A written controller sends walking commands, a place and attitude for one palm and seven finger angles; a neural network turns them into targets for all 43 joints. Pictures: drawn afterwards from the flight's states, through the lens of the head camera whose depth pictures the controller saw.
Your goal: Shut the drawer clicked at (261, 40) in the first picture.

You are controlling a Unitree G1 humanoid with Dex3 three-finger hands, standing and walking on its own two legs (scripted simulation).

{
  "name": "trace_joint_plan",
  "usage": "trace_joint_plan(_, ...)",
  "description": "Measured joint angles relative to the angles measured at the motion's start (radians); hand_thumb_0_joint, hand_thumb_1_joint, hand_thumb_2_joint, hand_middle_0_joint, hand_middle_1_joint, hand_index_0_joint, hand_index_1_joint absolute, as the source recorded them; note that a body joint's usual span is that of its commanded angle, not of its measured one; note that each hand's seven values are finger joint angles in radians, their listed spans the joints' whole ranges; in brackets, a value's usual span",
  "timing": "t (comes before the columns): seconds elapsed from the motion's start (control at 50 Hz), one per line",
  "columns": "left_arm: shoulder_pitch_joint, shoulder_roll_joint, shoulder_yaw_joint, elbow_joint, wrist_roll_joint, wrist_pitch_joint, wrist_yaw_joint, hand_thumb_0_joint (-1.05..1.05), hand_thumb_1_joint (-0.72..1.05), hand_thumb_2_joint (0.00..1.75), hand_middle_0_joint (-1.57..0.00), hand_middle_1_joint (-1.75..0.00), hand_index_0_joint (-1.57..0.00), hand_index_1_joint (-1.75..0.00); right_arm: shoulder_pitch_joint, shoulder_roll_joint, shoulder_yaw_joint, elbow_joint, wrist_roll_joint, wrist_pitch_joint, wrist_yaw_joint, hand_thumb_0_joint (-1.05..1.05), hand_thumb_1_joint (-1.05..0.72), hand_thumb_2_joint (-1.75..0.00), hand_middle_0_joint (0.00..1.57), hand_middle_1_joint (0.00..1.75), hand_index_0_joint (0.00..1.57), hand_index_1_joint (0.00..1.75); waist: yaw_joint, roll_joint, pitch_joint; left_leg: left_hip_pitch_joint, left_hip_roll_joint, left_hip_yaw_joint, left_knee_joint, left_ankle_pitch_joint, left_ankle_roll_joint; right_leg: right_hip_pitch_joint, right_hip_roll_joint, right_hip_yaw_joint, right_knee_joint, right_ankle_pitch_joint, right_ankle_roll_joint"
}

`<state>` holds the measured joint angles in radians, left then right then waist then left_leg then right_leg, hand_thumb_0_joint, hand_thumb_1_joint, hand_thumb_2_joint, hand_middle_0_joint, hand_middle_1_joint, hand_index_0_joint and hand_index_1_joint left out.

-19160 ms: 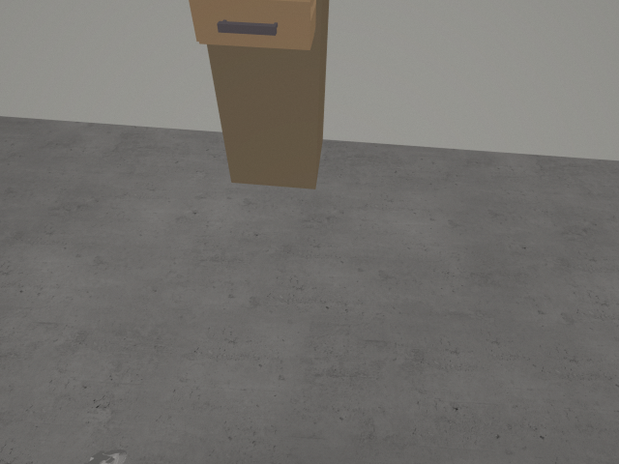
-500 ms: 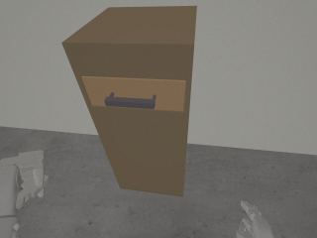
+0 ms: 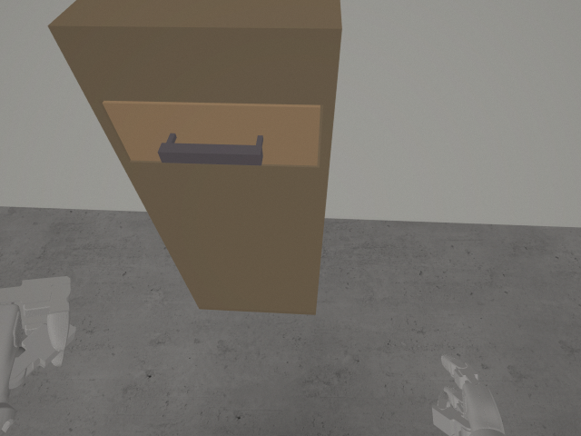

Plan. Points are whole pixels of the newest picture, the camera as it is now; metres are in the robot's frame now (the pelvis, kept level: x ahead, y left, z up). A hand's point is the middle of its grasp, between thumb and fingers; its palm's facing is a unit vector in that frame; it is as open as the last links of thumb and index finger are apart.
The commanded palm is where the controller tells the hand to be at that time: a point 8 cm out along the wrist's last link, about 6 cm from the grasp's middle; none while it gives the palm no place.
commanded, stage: step back with the hand held close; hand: left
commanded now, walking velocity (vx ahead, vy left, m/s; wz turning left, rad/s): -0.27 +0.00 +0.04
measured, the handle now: (213, 146) +0.58 +0.18 +0.05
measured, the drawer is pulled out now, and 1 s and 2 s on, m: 0.00 0.00 0.00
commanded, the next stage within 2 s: stop stepping back and stand still in 0.88 s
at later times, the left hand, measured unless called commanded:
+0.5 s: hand out of the picture +0.11 +0.25 +0.15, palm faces +0.35 -0.83 -0.44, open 3.3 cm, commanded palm +0.04 +0.29 +0.17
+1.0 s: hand out of the picture +0.00 +0.24 +0.18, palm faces +0.31 -0.83 -0.46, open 3.3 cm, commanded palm -0.04 +0.29 +0.17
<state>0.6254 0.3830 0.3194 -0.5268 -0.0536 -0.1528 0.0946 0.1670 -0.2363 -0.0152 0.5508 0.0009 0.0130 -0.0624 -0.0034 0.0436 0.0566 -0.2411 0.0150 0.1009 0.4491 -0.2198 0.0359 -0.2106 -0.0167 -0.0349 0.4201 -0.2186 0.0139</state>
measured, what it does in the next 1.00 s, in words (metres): walks backwards: right foot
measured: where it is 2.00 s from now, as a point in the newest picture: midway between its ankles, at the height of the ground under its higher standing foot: outside the picture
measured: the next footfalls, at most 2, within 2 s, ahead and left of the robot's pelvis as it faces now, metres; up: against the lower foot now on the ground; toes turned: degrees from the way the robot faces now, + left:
right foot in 0.68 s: -0.19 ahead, -0.12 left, +0.00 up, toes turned +2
left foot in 1.06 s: -0.06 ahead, +0.10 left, +0.01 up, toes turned -2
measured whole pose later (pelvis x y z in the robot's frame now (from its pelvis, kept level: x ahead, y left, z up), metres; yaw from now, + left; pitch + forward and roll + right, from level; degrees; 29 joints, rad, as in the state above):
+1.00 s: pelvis -0.17 +0.01 -0.02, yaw +0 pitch -2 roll -4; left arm 0.67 0.48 0.40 -0.62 -0.07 -0.32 0.10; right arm 0.21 -0.22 -0.02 0.61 0.00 -0.06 -0.07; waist -0.01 0.03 -0.05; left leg -0.50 0.01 -0.03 0.72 -0.24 -0.02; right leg -0.11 0.08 0.02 0.52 -0.37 -0.01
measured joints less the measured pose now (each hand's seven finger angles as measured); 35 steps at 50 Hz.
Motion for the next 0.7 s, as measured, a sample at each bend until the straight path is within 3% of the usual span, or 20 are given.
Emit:
trace_joint_plan(0.16,0.026,0.048,0.049,-0.084,0.003,-0.019,0.021,0.02,0.89,0.90,-1.41,-1.60,-1.41,-1.60,0.017,0.017,0.001,-0.017,-0.001,-0.011,-0.012,0.02,-0.90,-0.90,0.20,0.30,0.20,0.30,0.012,-0.032,-0.002,-0.050,-0.010,0.002,0.046,0.008,0.009,-0.063,-0.013,0.003,0.078,-0.009,0.003)
trace_joint_plan(0.26,0.004,0.021,0.057,-0.062,0.007,-0.040,0.031,0.02,0.89,0.90,-1.41,-1.60,-1.41,-1.60,0.005,0.026,0.008,-0.017,0.001,-0.033,-0.012,0.02,-0.90,-0.90,0.20,0.30,0.20,0.30,0.012,-0.017,-0.010,-0.087,-0.002,-0.007,0.082,0.017,0.009,-0.092,-0.008,-0.007,0.100,0.004,-0.002)
trace_joint_plan(0.4,0.009,-0.020,0.013,-0.060,0.015,-0.058,0.052,0.02,0.89,0.90,-1.41,-1.60,-1.41,-1.60,0.014,0.020,0.009,0.009,-0.003,-0.047,-0.011,0.02,-0.90,-0.90,0.20,0.30,0.20,0.30,0.012,-0.016,-0.025,-0.152,-0.009,-0.056,0.143,-0.022,-0.003,-0.120,0.011,-0.012,0.079,0.052,-0.005)
trace_joint_plan(0.46,0.003,-0.006,0.009,-0.072,0.021,-0.066,0.058,0.02,0.89,0.90,-1.41,-1.60,-1.41,-1.60,0.028,0.020,0.011,0.021,-0.006,-0.051,-0.021,0.02,-0.90,-0.90,0.20,0.30,0.20,0.30,0.002,-0.032,-0.019,-0.152,-0.011,-0.062,0.123,0.058,0.018,-0.129,0.015,-0.010,0.092,0.038,0.002)
trace_joint_plan(0.54,-0.030,0.031,0.037,-0.057,0.049,-0.079,0.054,0.02,0.89,0.90,-1.41,-1.60,-1.41,-1.60,0.069,0.032,0.007,0.023,-0.013,-0.071,-0.030,0.02,-0.90,-0.90,0.20,0.30,0.20,0.30,-0.028,-0.021,-0.031,-0.166,-0.011,-0.105,0.081,0.088,0.033,-0.140,0.072,0.028,0.308,-0.077,0.007)
trace_joint_plan(0.58,-0.026,0.048,0.066,-0.068,0.047,-0.092,0.056,0.02,0.89,0.90,-1.41,-1.60,-1.41,-1.60,0.087,0.042,0.009,0.025,-0.014,-0.085,-0.026,0.02,-0.90,-0.90,0.20,0.30,0.20,0.30,-0.029,-0.019,-0.054,-0.185,-0.007,-0.120,0.053,0.116,0.029,-0.099,0.094,0.033,0.340,-0.117,0.004)
trace_joint_plan(0.64,0.015,0.057,0.111,-0.095,0.024,-0.117,0.059,0.02,0.89,0.90,-1.41,-1.60,-1.41,-1.60,0.081,0.056,0.015,0.032,-0.017,-0.107,-0.011,0.02,-0.90,-0.90,0.20,0.30,0.20,0.30,-0.009,-0.040,-0.086,-0.227,-0.004,-0.103,0.015,0.158,0.019,-0.007,0.087,0.034,0.237,-0.180,-0.009)
trace_joint_plan(0.7,0.031,0.052,0.116,-0.108,0.005,-0.135,0.052,0.02,0.89,0.90,-1.41,-1.60,-1.41,-1.60,0.028,0.062,0.022,0.036,-0.023,-0.126,0.004,0.02,-0.90,-0.90,0.20,0.30,0.20,0.30,0.018,-0.069,-0.075,-0.279,-0.006,-0.060,-0.005,0.195,0.012,0.076,0.060,0.051,0.035,-0.151,-0.020)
